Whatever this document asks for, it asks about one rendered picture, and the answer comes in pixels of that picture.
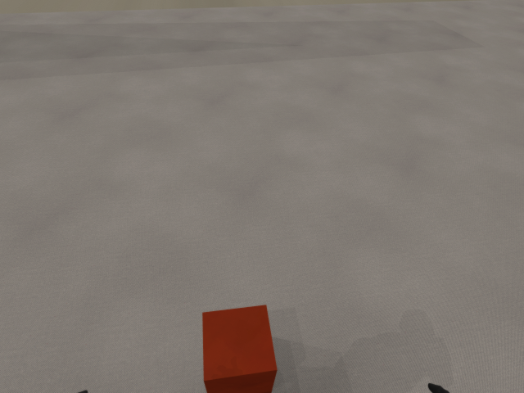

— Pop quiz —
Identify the carton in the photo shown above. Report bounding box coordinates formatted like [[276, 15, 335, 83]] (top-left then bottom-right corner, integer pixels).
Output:
[[202, 305, 277, 393]]

